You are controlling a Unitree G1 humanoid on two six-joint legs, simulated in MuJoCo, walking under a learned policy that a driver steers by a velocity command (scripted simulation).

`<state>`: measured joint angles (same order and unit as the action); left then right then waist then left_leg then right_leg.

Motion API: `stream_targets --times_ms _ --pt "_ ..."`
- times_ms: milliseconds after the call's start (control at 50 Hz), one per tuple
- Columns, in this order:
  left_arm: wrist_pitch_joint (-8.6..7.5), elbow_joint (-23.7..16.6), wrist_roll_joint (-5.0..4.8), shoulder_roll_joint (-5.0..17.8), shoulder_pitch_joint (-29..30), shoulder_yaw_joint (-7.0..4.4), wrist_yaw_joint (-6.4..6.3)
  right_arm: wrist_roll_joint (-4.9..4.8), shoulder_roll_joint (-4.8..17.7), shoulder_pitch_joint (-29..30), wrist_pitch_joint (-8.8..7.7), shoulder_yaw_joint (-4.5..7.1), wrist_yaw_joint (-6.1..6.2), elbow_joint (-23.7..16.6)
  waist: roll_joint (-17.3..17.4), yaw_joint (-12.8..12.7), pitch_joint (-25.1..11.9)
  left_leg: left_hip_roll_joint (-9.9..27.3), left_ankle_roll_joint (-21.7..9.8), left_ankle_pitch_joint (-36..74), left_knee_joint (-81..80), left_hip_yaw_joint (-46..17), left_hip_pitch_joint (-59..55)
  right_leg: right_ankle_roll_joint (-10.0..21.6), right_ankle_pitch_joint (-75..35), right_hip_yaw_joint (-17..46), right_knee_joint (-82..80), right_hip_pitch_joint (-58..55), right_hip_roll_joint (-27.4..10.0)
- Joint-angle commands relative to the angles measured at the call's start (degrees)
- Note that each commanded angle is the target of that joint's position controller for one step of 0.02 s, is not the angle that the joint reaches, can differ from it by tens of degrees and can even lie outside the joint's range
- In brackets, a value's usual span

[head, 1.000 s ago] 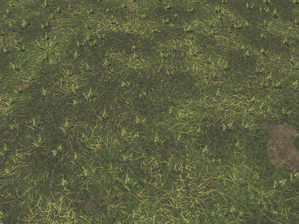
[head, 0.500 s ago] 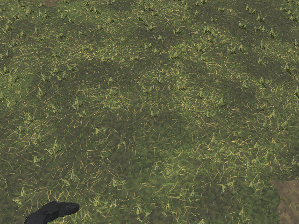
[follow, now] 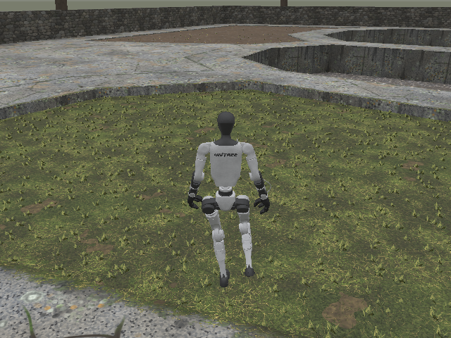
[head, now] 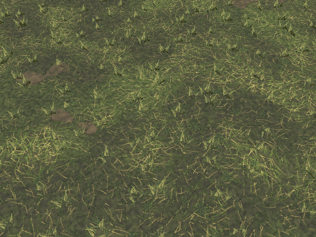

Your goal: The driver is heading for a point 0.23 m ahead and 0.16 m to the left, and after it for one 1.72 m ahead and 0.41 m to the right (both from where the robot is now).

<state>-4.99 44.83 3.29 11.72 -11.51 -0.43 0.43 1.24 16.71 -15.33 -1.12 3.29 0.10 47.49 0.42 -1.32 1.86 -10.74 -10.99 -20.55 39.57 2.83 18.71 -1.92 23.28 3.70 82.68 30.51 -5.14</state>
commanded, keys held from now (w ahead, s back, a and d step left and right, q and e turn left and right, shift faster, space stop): w+q+shift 0.18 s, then w+e+shift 0.82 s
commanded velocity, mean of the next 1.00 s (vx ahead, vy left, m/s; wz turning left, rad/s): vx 1.00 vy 0.00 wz -0.19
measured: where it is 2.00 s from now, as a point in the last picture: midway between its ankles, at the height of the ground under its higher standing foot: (229, 59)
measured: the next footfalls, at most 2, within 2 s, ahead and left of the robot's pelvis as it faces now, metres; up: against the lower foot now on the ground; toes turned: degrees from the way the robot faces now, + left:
right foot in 0.26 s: +0.46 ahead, -0.14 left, +0.00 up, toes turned +15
left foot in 0.66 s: +0.76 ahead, +0.15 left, +0.00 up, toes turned +0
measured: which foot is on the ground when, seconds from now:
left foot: down 0.00-0.26, up 0.28-0.64, down 0.66-1.00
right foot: up 0.00-0.24, down 0.26-0.66, up 0.68-1.00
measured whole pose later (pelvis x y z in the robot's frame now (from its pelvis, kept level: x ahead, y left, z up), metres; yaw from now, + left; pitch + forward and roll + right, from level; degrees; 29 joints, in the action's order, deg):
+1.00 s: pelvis +0.88 +0.01 +0.01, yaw -15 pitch +2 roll +2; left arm 0.1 34.0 1.7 20.0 1.0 -3.0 5.5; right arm 1.3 18.9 -29.0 -6.4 3.4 0.4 50.6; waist -2.0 4.5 1.0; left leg -0.2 2.2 -23.3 11.7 14.6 -10.2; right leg 6.8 0.9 -5.6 50.8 46.3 -3.5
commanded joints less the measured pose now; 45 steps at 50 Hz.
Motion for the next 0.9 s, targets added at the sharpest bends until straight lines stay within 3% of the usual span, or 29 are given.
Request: stream_targets --times_ms 20,60,100,160,200,220,240,260,280,300,320,340,360,380,440,480,520,560,600,640,660,680,700,720,740,760,800,840,900 --pt "2.23 -5.8 0.99 8.5 -1.7 -1.5 0.06 -0.81 7.2 -0.4 -3.01 1.61 0.47 -4.1 -3.0 -2.6 3.4 14.1 -9.9 13.1 -26.1 -26.2 -0.1 -2.2 0.0 -1.2 -12.9 9.6 -2.5" --pt "2.2 -9.1 0.2 7.8 5.1 -1.03 0.5 -0.81 8.2 0.0 -4.07 2.03 0.12 -4.5 -2.2 -1.8 4.7 10.4 -9.0 20.0 -27.8 -22.0 5.2 -2.9 -9.1 -3.6 -25.0 4.0 -1.7" --pt "2.02 -10.7 -1.05 6.0 9.2 -0.31 0.96 -1.33 8.9 -1.5 -4.41 2.69 -0.59 -4.5 -1.1 0.3 3.3 8.4 -6.5 26.0 -27.6 -20.0 4.9 -2.1 -21.1 -4.5 -36.7 -2.8 0.3" --pt "1.84 -12.9 -2.6 7.0 12.8 -0.53 0.65 -1.8 10.2 -4.7 -4.63 3.54 -1.21 -4.4 1.6 3.4 1.0 11.1 -4.0 33.6 -26.5 -23.1 -3.5 -0.1 -26.7 -4.2 -47.2 -7.9 3.0" --pt "1.49 -11.9 -2.39 9.9 8.1 -1.65 0.06 -1.47 11.2 -5.4 -4.63 3.74 -0.69 -4.1 2.0 1.6 -3.0 12.5 -1.6 46.9 -19.5 -23.4 -12.7 1.2 -23.3 -4.3 -51.5 -12.6 5.3" --pt "1.08 -9.9 -2.21 11.8 1.4 -2.67 -0.39 -0.83 12.1 -5.9 -4.66 3.7 -0.61 -3.5 2.0 -1.4 -7.4 13.4 -0.6 55.9 -11.6 -22.6 -17.3 2.5 -19.5 -5.6 -50.9 -17.4 6.7" --pt "0.84 -7.1 -2.24 12.9 -8.7 -3.59 -1.11 -0.06 12.4 -3.8 -4.5 3.62 -0.68 -3.5 1.2 -7.6 -12.0 12.7 0.6 57.6 1.1 -19.9 -16.2 3.6 -17.5 -7.1 -52.3 -26.6 6.6" --pt "0.89 -4.3 -1.52 15.7 -19.9 -4.74 -2.17 0.81 9.5 -1.6 -4.84 2.74 -0.75 -4.3 0.1 -12.8 -16.4 10.4 1.7 48.7 18.5 -17.1 -7.1 4.6 -8.0 -3.0 -49.3 -39.2 2.1" --pt "0.51 -3.2 1.11 21.9 -22.8 -6.2 -2.18 -1.18 -0.2 -7.8 -5.28 0.48 -1.07 -7.0 -19.4 -7.2 -20.8 0.8 4.7 4.9 41.4 -13.3 12.6 11.4 9.9 28.4 -56.6 -51.7 -13.0" --pt "0.67 -3.4 -0.01 19.2 -16.7 -5.99 -0.6 -1.11 1.1 -10.7 -5.7 -0.55 -1.07 -6.9 -22.8 -3.2 -19.2 0.5 3.8 -4.0 44.9 -14.0 22.9 15.7 18.1 52.4 -68.6 -50.0 -16.1" --pt "0.66 -4.8 -0.71 14.2 -9.6 -5.42 0.12 -0.22 3.9 -4.9 -5.01 -0.24 -0.9 -6.8 -11.3 -2.3 -9.5 5.6 3.6 0.8 45.0 -12.6 25.8 17.0 18.6 43.8 -68.8 -42.2 -13.8" --pt "0.59 -4.2 -1.42 11.7 -8.5 -4.97 0.55 0.97 5.0 0.0 -4.88 -0.39 -1.35 -7.9 -3.0 -2.2 -6.4 8.2 4.2 3.5 41.2 -10.9 24.3 16.6 12.1 35.7 -68.2 -35.5 -11.4" --pt "0.51 -2.8 -1.47 10.3 -9.7 -4.45 0.74 2.0 5.0 4.2 -4.78 -0.5 -1.7 -9.5 -0.7 -1.8 -3.9 10.3 4.7 3.6 36.3 -9.8 22.9 15.2 5.5 29.8 -68.2 -30.6 -8.5" --pt "0.33 -1.0 -1.64 8.9 -11.6 -3.77 0.72 2.86 4.0 6.2 -4.38 -0.88 -2.08 -11.5 -1.9 -0.5 -1.9 11.4 5.7 2.8 32.9 -9.2 22.1 14.7 1.3 26.3 -68.8 -26.7 -5.9" --pt "-0.47 1.4 -2.66 10.1 -15.3 -3.97 0.39 3.49 2.1 9.4 -3.7 -2.47 -2.72 -14.6 -4.3 0.9 1.0 14.0 8.8 0.7 23.7 -7.1 24.0 16.6 -7.2 23.1 -72.1 -22.6 -4.1" --pt "-0.52 0.4 -2.58 11.1 -13.8 -4.4 0.05 2.44 1.9 14.8 -4.08 -3.51 -3.32 -17.5 -3.9 1.1 2.5 14.5 10.7 8.1 11.8 -5.4 19.1 16.4 -10.9 19.1 -75.3 -15.6 -2.4" --pt "-0.49 -0.7 -2.98 13.2 -11.6 -5.29 0.33 1.12 1.2 18.0 -4.28 -4.32 -4.01 -18.3 -4.8 0.9 2.2 12.3 11.8 15.4 0.7 -2.9 6.0 14.6 -15.2 14.7 -77.4 -7.8 0.4" --pt "-0.67 -0.7 -3.77 14.7 -13.0 -5.78 0.96 0.5 2.4 18.2 -4.18 -3.93 -3.49 -18.0 -5.0 0.4 1.2 11.0 11.8 20.0 -2.6 -2.3 -1.0 13.8 -21.3 15.5 -77.3 -8.3 -1.2" --pt "-0.36 0.0 -3.98 14.7 -15.0 -5.83 0.94 0.62 4.3 17.0 -4.32 -3.06 -2.38 -17.5 -3.9 0.6 -0.3 10.4 11.3 18.7 -7.4 -2.9 -3.5 12.0 -28.7 15.5 -71.1 -14.7 -1.8" --pt "-0.08 0.3 -3.98 16.2 -15.7 -6.26 1.03 1.4 6.9 6.1 -4.77 -1.32 -0.76 -14.2 -0.8 5.7 -8.0 8.9 9.7 12.7 -9.6 -2.0 -17.8 9.7 -41.4 12.0 -51.6 -15.6 2.1" --pt "-0.46 -0.8 -4.19 14.8 -13.8 -5.97 1.23 2.2 9.9 -4.0 -5.06 -0.01 0.52 -12.8 0.7 10.8 -13.7 16.5 8.0 4.9 -9.4 -8.8 -30.6 8.5 -33.7 10.0 -35.8 -6.8 4.7" --pt "-0.88 -3.0 -4.59 6.4 -14.8 -4.04 0.75 3.82 14.1 -12.5 -4.93 1.26 1.56 -12.1 11.4 11.4 -21.3 33.5 5.7 -17.3 -14.2 -30.0 -43.1 8.3 1.7 5.3 -17.2 5.7 8.7" --pt "-0.2 -5.5 -5.45 7.2 -17.3 -3.49 0.53 2.97 15.8 -9.8 -4.2 1.96 1.38 -12.2 18.8 7.8 -24.0 39.3 1.3 -29.9 -25.0 -53.9 -40.8 8.7 3.1 2.2 -6.1 14.3 8.4" --pt "0.95 -4.6 -3.83 9.1 -12.7 -3.73 0.32 2.37 9.9 -4.1 -4.01 1.11 1.22 -12.7 10.7 6.5 -13.7 36.3 0.8 -30.6 -25.4 -47.1 -33.2 8.9 -2.7 1.0 -2.8 18.7 4.3" --pt "1.5 -4.7 -2.61 9.1 -8.5 -3.75 0.96 1.67 5.8 -2.3 -4.31 0.2 0.79 -12.2 5.3 6.4 -7.6 33.2 1.4 -19.5 -24.8 -36.3 -26.6 8.5 -5.7 0.3 -4.8 18.6 2.5" --pt "2.1 -4.7 -2.29 8.5 -6.6 -3.76 1.67 1.8 4.2 -1.8 -4.58 -0.14 0.51 -11.2 3.2 5.2 -4.3 30.8 2.5 -8.6 -25.7 -28.3 -21.4 7.9 -6.7 0.4 -6.9 16.8 1.2" --pt "3.83 -6.0 -1.54 6.5 -4.9 -3.39 2.82 0.81 3.3 -3.0 -5.46 -0.38 0.42 -8.4 6.1 2.6 -0.6 28.2 4.1 3.0 -27.7 -18.0 -16.1 6.9 -6.9 0.5 -9.4 15.7 -1.0" --pt "4.99 -8.4 -1.32 5.7 -0.4 -2.97 3.44 -0.26 2.3 -4.8 -6.36 -0.47 -0.14 -6.2 5.5 1.9 0.8 27.6 4.8 14.8 -28.8 -11.1 -16.4 6.6 -8.8 -0.3 -10.0 18.6 -1.8" --pt "5.1 -11.8 -1.25 6.2 5.5 -2.28 4.33 -0.05 3.0 -3.0 -7.01 -0.37 -0.06 -4.6 4.8 -0.1 2.2 25.0 6.4 25.6 -31.1 0.3 -14.3 6.6 -17.5 -2.3 -16.5 17.6 -1.6"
